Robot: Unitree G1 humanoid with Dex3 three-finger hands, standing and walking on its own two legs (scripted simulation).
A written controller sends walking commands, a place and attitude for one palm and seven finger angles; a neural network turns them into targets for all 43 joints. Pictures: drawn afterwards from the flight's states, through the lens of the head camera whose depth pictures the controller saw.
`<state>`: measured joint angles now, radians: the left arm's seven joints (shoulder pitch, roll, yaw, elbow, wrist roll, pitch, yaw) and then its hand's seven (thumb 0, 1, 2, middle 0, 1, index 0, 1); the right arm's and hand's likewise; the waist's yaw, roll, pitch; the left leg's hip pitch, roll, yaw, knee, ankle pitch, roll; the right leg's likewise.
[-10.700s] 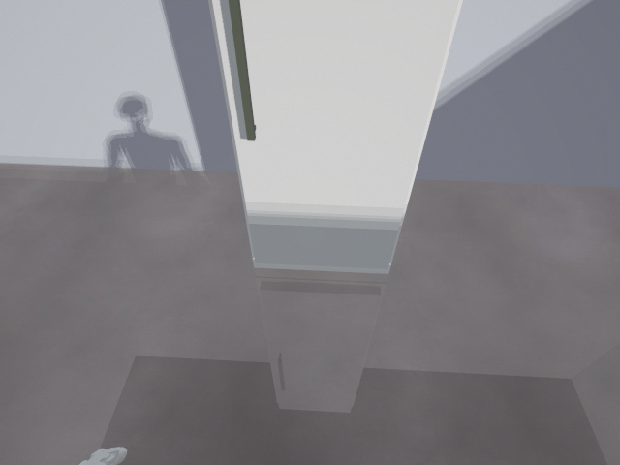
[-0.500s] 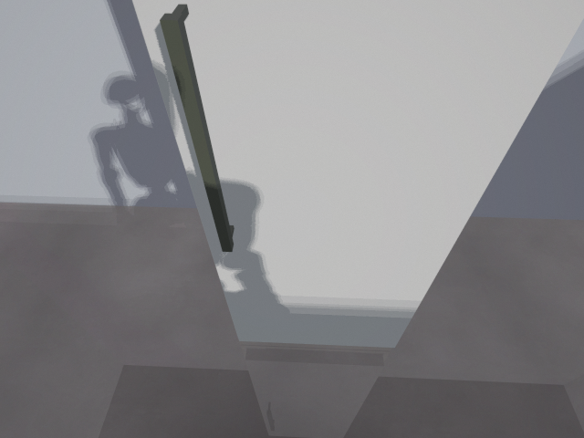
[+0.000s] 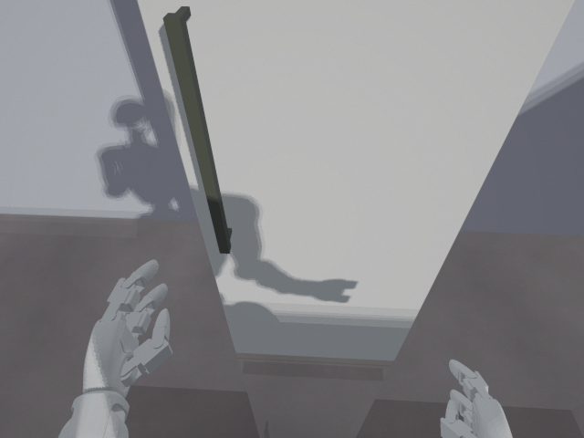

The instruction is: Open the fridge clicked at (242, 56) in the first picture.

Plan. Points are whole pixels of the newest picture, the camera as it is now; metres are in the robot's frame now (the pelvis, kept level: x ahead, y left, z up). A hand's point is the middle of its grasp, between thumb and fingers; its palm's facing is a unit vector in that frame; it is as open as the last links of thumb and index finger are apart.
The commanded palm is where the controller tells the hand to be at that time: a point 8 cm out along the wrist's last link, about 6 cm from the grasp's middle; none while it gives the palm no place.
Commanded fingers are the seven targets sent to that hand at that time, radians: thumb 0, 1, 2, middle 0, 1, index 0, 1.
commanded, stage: raise the hand to about handle height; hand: left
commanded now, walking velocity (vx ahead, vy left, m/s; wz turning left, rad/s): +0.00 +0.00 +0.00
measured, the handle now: (209, 157) +0.49 +0.15 +0.15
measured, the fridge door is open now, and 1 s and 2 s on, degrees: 0 0 0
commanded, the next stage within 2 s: move the hooked fingers beside the handle in 1.82 s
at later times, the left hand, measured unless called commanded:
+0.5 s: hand (136, 354) +0.22 +0.20 +0.05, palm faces -0.12 -0.99 -0.06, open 10.7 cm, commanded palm +0.18 +0.27 +0.07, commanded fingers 0.00 -0.03 0.50 -0.27 -0.90 -0.27 -0.90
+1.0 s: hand (47, 296) +0.24 +0.28 +0.14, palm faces +0.07 -0.99 -0.08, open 13.5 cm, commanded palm +0.21 +0.32 +0.14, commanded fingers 0.00 -0.50 0.30 -0.30 -1.20 -0.30 -1.20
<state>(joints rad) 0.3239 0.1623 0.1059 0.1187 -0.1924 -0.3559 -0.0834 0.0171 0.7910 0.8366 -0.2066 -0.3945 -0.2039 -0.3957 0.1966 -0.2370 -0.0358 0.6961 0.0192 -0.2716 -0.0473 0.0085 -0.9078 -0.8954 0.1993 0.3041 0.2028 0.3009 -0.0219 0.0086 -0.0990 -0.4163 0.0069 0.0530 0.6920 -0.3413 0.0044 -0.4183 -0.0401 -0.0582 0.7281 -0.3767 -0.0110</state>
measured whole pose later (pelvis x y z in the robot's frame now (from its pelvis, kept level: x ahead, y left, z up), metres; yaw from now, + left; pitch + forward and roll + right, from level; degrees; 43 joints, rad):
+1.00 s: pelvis +0.00 +0.02 +0.01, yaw +1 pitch +0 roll -1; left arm 0.10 0.39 0.40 0.05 -0.36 -0.07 -0.41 -0.01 -0.38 0.35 -0.30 -1.13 -0.29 -1.13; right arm 0.23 -0.26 0.06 0.58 0.06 -0.30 -0.11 0.01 -0.90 -0.90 0.20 0.30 0.20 0.30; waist 0.04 0.03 -0.04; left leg -0.34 0.01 0.02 0.67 -0.33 0.02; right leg -0.29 -0.03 -0.09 0.62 -0.33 0.00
